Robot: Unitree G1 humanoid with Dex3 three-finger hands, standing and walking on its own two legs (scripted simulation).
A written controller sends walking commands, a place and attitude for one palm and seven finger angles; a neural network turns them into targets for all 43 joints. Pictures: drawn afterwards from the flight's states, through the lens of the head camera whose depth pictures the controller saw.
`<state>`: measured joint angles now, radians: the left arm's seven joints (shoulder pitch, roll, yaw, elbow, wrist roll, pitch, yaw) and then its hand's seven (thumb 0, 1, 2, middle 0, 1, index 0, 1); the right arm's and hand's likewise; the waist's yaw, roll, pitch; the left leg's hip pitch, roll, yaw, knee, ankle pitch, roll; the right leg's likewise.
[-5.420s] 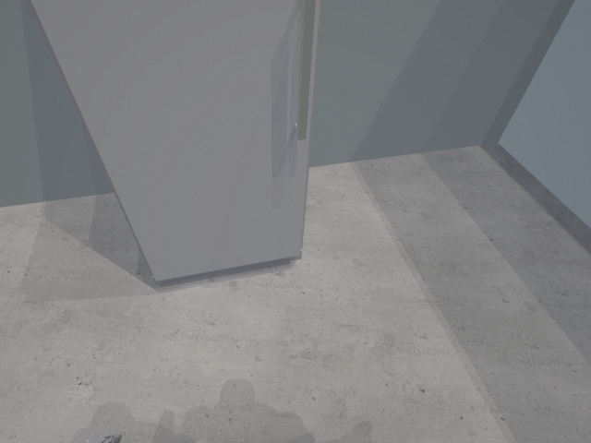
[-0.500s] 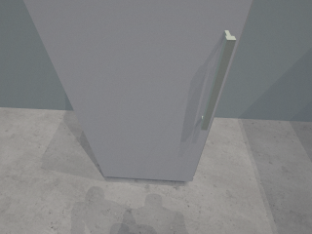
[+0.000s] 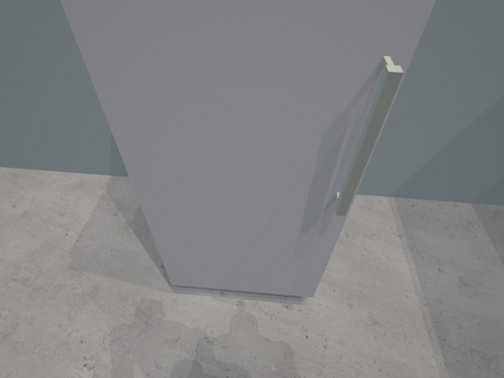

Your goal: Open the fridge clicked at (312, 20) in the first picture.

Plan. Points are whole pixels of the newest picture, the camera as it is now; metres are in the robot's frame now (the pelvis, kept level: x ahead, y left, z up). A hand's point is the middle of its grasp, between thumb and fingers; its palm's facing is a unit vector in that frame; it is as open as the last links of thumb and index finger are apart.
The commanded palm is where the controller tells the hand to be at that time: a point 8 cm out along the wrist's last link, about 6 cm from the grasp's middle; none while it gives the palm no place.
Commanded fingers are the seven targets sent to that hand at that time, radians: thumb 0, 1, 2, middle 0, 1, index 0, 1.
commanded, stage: come to a stop and stand still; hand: right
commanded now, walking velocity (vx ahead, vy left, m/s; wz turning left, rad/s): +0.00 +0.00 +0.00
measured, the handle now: (359, 149) +0.52 -0.18 +0.09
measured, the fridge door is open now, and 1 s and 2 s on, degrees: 0 0 0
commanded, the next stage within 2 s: look again from close up in 0.56 s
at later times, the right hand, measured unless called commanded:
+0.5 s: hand out of the picture +0.00 -0.17 -0.17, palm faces +0.04 +0.98 -0.21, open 7.4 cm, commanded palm none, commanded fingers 0.00 -0.90 -0.90 0.20 0.30 0.20 0.30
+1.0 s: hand out of the picture +0.02 -0.19 -0.16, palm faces +0.04 +0.96 -0.27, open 7.4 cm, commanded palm none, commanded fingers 0.00 -0.90 -0.90 0.20 0.30 0.20 0.30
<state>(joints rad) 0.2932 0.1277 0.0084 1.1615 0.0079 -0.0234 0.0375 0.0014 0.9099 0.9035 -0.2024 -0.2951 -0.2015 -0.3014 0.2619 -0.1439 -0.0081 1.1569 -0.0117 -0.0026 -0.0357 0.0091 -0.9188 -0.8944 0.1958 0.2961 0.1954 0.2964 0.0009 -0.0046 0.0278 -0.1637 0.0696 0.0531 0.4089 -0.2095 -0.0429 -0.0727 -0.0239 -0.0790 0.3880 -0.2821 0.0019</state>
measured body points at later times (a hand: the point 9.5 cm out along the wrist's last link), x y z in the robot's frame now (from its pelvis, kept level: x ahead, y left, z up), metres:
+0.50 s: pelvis -0.02 +0.02 +0.00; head -0.01 +0.02 +0.45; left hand +0.00 +0.26 -0.16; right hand -0.01 -0.22 -0.16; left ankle +0.01 +0.14 -0.74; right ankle -0.04 -0.11 -0.74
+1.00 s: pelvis -0.04 +0.01 -0.01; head -0.06 +0.03 +0.44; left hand +0.02 +0.25 -0.16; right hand +0.01 -0.24 -0.14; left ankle +0.01 +0.14 -0.74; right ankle -0.04 -0.11 -0.74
